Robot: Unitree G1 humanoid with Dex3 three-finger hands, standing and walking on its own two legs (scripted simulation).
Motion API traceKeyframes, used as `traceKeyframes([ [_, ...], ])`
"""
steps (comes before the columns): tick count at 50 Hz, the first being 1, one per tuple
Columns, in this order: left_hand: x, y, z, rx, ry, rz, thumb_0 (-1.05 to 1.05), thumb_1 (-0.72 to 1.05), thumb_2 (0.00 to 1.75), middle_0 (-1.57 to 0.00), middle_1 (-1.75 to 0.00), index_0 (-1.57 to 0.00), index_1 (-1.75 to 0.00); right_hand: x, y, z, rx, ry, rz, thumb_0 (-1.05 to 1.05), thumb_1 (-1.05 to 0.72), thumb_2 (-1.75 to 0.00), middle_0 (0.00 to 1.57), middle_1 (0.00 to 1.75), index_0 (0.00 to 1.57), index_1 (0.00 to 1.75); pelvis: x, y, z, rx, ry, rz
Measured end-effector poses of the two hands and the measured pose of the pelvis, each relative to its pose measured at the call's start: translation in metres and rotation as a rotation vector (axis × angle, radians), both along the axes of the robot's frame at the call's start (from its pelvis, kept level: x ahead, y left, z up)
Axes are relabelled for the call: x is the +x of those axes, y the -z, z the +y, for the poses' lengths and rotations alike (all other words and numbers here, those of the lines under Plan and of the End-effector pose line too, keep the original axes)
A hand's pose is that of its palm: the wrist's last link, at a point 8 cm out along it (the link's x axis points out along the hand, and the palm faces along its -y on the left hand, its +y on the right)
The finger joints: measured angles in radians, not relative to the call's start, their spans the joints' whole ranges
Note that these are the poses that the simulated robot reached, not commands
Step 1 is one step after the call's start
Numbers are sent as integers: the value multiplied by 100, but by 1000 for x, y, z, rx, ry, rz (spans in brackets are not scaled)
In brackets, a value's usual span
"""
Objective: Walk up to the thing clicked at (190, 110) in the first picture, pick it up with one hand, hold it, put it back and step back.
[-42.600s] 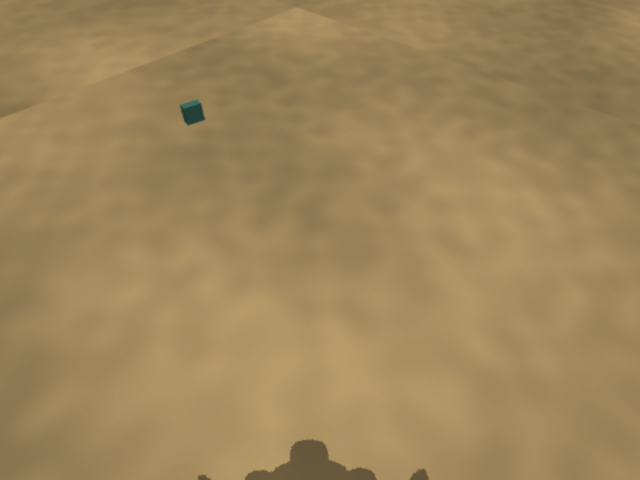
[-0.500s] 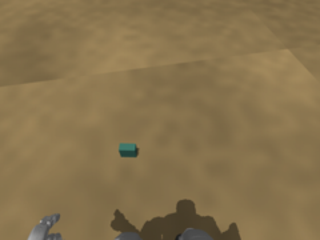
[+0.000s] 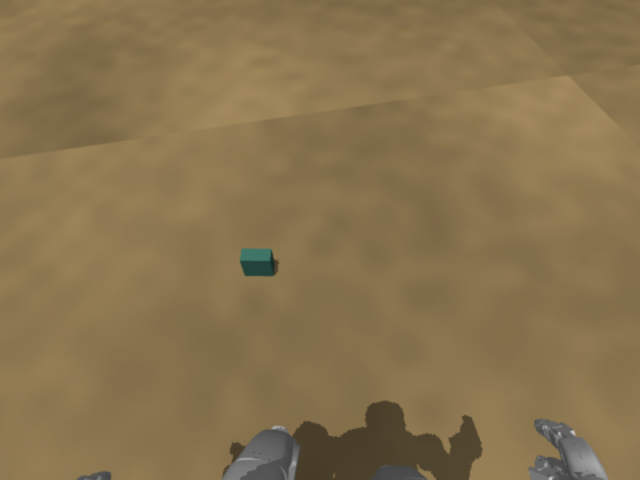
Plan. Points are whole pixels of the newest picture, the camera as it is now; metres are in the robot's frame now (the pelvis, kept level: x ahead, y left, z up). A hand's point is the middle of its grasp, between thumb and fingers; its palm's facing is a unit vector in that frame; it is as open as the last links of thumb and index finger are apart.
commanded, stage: step back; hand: left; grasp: from above
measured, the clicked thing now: (257, 262) +0.82 +0.25 -0.71
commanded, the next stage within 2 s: stand in 1.76 s
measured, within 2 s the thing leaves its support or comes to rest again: neither
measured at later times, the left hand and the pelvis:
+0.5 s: hand out of the picture -0.09 +0.26 -0.15, palm faces +0.01 -0.93 -0.38, open 7.4 cm; pelvis -0.17 -0.01 +0.00, yaw +0 degrees
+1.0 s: hand out of the picture -0.24 +0.25 -0.13, palm faces +0.11 -0.91 -0.41, open 7.4 cm; pelvis -0.28 -0.04 +0.01, yaw +6 degrees
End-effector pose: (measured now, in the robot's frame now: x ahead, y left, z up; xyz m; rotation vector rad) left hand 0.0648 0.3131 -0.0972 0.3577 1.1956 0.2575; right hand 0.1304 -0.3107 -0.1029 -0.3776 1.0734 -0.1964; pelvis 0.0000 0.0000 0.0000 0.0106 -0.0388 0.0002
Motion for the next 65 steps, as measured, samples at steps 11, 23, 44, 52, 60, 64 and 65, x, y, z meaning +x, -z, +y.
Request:
traceKeyframes([
  [11,-53,11,15,10,-24,-93,0,90,90,-21,-30,-21,-30,-96,8,10,-35,-57,130,1,-91,-90,20,30,20,30,-74,8,4,17,-81,-1],
  [23,-140,11,-5,-34,-13,-24,0,90,90,-20,-30,-20,-30,-163,-18,3,-29,-43,44,1,-90,-90,20,30,20,30,-154,-7,-9,-32,-20,1],
  [44,-300,-16,-29,49,-82,-61,0,90,89,-21,-30,-21,-30,-327,16,-45,17,-41,209,1,-91,-90,20,30,20,30,-268,-3,-46,7,-95,-2],
  [52,-321,-2,-28,-10,-105,-6,0,90,90,-20,-30,-20,-30,-339,3,-31,32,-33,145,1,-91,-90,20,30,20,30,-276,-8,-43,17,-97,-13],
  [60,-313,4,-54,-29,-100,-36,0,90,90,-20,-30,-20,-30,-312,8,-43,33,-42,121,1,-91,-90,20,30,20,30,-268,-4,-57,-19,-97,-20],
  [64,-314,1,-58,-39,-123,-42,0,90,89,-21,-30,-21,-30,-292,4,-42,26,-73,109,1,-91,-90,20,30,20,30,-262,-8,-54,-15,-109,-17],
  [65,-314,1,-57,-41,-125,-37,0,90,89,-21,-30,-21,-30,-287,3,-41,24,-80,107,1,-91,-90,20,30,20,30,-260,-9,-52,-15,-112,-14],
])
